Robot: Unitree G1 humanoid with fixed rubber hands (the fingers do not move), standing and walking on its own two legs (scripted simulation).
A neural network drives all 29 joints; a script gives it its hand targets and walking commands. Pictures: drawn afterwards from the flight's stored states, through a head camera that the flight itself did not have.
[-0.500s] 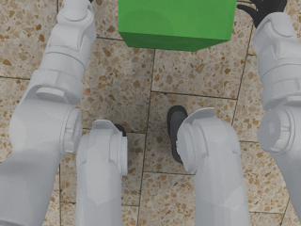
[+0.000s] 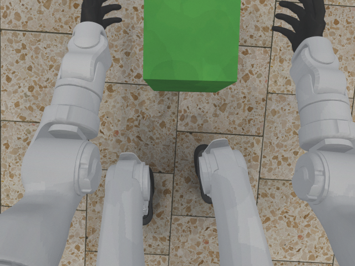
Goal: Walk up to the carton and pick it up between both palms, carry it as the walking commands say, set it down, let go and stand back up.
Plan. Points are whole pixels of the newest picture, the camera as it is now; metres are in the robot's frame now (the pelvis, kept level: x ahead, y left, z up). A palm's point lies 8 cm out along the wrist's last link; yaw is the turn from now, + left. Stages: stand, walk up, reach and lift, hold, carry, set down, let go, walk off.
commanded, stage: set down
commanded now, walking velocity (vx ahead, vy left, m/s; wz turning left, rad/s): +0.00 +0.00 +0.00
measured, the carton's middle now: (188, 50) +0.55 -0.10 -0.33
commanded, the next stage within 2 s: let go in 0.84 s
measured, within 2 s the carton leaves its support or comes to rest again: neither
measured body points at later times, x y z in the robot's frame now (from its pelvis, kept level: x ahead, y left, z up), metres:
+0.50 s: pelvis +0.03 +0.00 +0.14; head +0.33 -0.04 +0.47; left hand +0.57 +0.09 +0.03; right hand +0.49 -0.30 +0.04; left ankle +0.08 +0.12 -0.42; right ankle +0.12 -0.11 -0.42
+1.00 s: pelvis +0.06 -0.01 +0.23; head +0.34 -0.05 +0.58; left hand +0.54 +0.10 +0.10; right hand +0.47 -0.29 +0.10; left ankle +0.08 +0.12 -0.42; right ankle +0.12 -0.11 -0.42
